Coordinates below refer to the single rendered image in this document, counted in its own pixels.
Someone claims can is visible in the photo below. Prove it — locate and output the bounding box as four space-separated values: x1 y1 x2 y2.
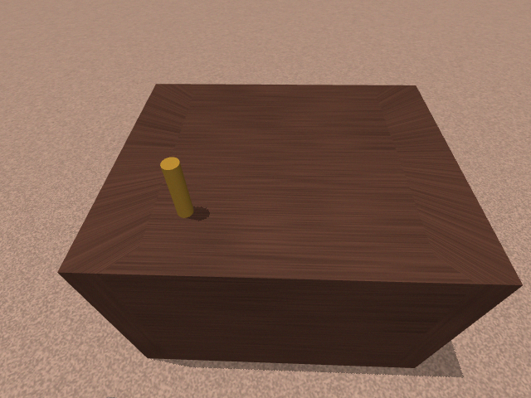
160 157 194 218

